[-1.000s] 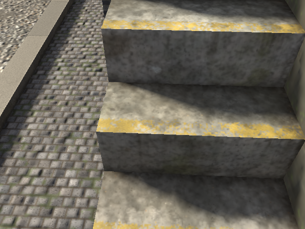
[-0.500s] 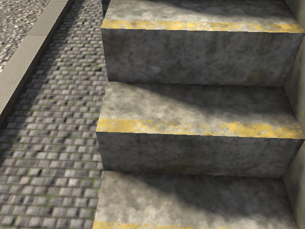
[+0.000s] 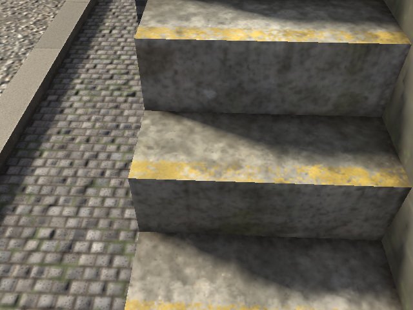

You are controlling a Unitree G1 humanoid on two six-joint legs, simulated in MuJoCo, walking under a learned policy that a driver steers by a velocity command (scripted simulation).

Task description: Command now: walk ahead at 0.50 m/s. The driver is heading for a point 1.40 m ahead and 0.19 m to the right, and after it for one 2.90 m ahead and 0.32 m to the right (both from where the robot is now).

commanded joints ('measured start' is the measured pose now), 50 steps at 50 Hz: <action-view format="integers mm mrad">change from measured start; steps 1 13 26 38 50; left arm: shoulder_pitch -10 -11 -12 -10 -17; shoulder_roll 105 104 104 106 109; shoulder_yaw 20 20 20 20 21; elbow -45 -44 -43 -41 -56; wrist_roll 0 0 0 -1 4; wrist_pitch -11 -11 -11 -13 -14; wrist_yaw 3 2 2 3 1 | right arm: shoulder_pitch -15 -15 -14 -10 -11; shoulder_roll -84 -85 -85 -82 -96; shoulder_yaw -19 -19 -19 -18 -18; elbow -58 -58 -57 -55 -57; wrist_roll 0 0 1 2 1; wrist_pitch -13 -12 -12 -12 -8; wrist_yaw -2 -2 -2 -2 -4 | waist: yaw -1 -1 -2 -3 0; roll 10 10 10 0 20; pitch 21 20 20 1 27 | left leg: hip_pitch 41 44 47 64 51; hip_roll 49 51 52 55 61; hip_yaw -32 -30 -27 -24 -25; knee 5 4 3 9 4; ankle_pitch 285 287 288 310 343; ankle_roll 79 78 77 76 83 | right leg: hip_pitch -62 -64 -65 -60 -73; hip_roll -144 -144 -144 -143 -154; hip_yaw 81 82 84 82 87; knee -12 -12 -12 -8 -20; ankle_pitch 543 545 546 576 533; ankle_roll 5 5 5 7 12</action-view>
